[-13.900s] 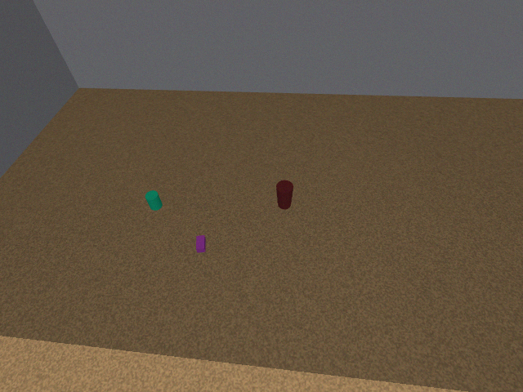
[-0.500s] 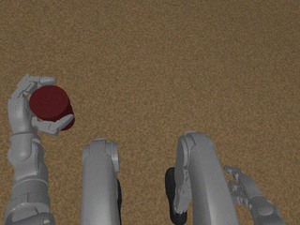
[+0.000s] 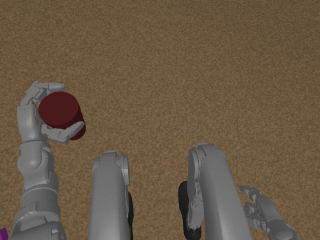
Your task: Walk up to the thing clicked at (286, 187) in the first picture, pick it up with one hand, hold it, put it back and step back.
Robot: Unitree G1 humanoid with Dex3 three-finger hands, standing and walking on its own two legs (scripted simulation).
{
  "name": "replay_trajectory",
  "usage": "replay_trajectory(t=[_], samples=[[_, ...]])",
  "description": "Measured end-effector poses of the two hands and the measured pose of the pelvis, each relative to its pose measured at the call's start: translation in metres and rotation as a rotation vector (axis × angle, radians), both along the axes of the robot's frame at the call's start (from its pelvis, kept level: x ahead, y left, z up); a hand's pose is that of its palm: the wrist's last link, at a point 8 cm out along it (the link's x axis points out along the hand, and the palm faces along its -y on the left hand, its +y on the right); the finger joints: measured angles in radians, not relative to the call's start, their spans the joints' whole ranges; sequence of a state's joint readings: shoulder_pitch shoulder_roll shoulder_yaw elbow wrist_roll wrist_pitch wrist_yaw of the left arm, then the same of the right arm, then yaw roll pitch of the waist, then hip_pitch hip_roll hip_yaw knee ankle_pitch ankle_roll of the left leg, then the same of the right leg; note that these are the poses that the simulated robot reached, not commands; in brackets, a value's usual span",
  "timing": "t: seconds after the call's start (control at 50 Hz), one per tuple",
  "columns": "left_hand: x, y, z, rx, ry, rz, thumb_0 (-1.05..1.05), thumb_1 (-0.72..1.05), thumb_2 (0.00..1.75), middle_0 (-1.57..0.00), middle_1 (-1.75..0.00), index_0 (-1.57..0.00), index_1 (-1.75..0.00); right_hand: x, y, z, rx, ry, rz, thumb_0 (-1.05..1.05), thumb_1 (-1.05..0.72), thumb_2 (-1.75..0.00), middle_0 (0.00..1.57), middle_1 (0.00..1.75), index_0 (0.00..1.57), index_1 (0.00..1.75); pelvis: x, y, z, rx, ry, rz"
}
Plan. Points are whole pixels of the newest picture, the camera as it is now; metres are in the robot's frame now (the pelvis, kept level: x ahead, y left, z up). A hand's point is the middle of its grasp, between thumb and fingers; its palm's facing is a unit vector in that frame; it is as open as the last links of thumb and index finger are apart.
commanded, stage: lift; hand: left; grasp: from the side
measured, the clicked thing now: (67, 119) +0.41 +0.23 -0.07
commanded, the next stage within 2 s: none
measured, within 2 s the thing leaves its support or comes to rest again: neither
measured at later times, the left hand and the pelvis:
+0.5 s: hand (54, 109) +0.40 +0.23 +0.02, palm faces +0.14 -0.99 -0.05, open 10.8 cm; pelvis +0.01 +0.00 +0.04, yaw +1 degrees
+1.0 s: hand out of the picture +0.38 +0.21 +0.20, palm faces +0.17 -0.98 -0.05, open 10.8 cm; pelvis +0.03 +0.00 +0.18, yaw +2 degrees
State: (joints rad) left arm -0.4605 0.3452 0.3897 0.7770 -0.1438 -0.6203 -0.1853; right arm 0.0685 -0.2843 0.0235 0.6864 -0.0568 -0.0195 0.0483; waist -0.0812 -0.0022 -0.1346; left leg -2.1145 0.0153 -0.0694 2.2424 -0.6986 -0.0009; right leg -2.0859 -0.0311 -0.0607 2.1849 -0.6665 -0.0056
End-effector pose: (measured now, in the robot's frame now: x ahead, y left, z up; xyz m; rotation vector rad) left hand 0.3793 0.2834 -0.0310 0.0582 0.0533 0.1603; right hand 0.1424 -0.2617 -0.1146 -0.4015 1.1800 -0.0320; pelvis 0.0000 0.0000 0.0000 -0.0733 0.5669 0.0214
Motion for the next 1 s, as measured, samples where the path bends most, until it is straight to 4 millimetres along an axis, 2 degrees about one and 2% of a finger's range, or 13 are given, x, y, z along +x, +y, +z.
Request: replay_trajectory(t=[0.3,0.5,0.76,0.88,1.0], samples=[[-0.005,-0.006,0.018,-0.006,0.001,-0.03,0.01,-0.47,1.1,-0.74,-1.0,-0.65,-1.02,0.0,-0.004,0.009,0.014,-0.021,-0.019,0.01,-0.93,-0.9,0.2,0.3,0.2,0.3,0.001,-0.003,0.012,0.012,0.004,0.003],[-0.011,-0.008,0.057,-0.014,-0.01,-0.024,0.01,-0.47,1.1,-0.74,-1.0,-0.65,-1.02,0.015,0.001,0.039,0.023,-0.072,-0.035,0.01,-0.93,-0.9,0.2,0.3,0.2,0.3,0.005,-0.002,0.041,0.013,0.016,0.006],[-0.021,-0.013,0.14,-0.003,0.006,-0.01,0.01,-0.47,1.1,-0.74,-1.0,-0.66,-1.01,0.044,0.013,0.101,0.061,-0.152,-0.062,0.01,-0.91,-0.89,0.2,0.3,0.2,0.3,0.017,0.0,0.104,0.018,0.0,0.012],[-0.026,-0.019,0.184,-0.011,0.021,-0.005,0.01,-0.47,1.1,-0.74,-1.0,-0.66,-1.01,0.057,0.018,0.142,0.074,-0.195,-0.07,0.01,-0.91,-0.89,0.2,0.3,0.2,0.3,0.025,0.0,0.141,0.019,-0.034,0.016],[-0.031,-0.024,0.234,-0.017,0.016,0.01,0.01,-0.47,1.1,-0.74,-1.0,-0.66,-1.01,0.066,0.024,0.192,0.078,-0.245,-0.078,0.01,-0.9,-0.89,0.2,0.3,0.2,0.3,0.034,0.002,0.183,0.019,-0.085,0.021]])
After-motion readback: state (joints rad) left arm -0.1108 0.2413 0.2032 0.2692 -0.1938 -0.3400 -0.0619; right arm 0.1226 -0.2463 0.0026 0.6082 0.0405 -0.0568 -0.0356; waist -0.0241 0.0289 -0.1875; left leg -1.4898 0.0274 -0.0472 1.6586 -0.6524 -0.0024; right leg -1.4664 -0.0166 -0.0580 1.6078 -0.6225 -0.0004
